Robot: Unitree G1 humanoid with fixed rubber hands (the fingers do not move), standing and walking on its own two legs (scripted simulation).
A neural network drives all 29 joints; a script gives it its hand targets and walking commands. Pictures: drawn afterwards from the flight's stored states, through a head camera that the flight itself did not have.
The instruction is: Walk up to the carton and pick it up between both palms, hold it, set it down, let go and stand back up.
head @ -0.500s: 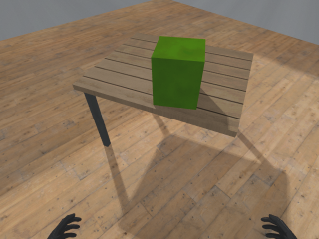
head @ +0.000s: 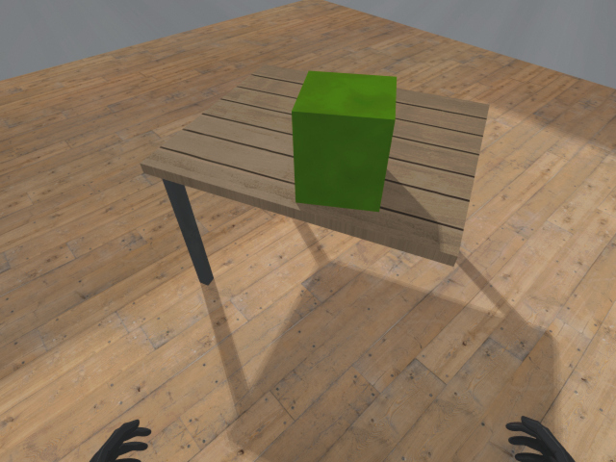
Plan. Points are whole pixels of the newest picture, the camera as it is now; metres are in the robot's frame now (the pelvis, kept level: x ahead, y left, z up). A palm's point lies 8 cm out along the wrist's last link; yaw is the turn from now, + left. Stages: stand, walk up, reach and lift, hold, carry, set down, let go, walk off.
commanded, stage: stand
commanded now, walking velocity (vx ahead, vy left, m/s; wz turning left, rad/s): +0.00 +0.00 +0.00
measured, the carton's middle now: (344, 142) +0.85 -0.04 -0.03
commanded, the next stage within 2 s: walk up in 0.74 s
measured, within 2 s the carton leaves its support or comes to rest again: neither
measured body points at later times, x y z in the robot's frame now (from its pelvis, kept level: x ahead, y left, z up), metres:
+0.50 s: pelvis -0.02 +0.00 +0.00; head -0.02 +0.00 +0.45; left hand +0.13 +0.29 -0.08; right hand +0.14 -0.29 -0.07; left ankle -0.01 +0.12 -0.72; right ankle +0.00 -0.12 -0.72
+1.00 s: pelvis -0.03 +0.00 +0.00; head -0.03 +0.00 +0.45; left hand +0.10 +0.30 -0.09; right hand +0.12 -0.30 -0.07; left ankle -0.01 +0.12 -0.71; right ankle -0.01 -0.12 -0.71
